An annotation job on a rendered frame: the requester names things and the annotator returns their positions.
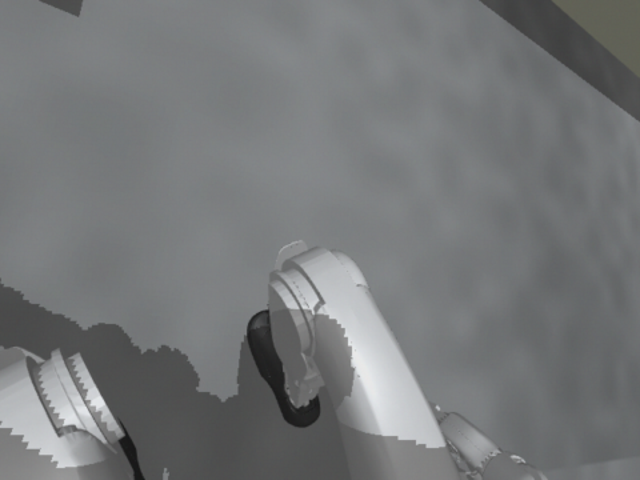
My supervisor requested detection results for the right robot hand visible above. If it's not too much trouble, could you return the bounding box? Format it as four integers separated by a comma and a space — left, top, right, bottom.
428, 401, 503, 480

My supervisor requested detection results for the right robot arm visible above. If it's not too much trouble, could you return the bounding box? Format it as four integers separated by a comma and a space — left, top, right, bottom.
482, 452, 548, 480

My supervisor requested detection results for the right robot foot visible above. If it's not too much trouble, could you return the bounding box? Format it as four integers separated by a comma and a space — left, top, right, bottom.
247, 310, 320, 428

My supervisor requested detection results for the left robot foot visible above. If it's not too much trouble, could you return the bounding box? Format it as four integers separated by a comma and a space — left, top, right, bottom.
118, 418, 145, 480

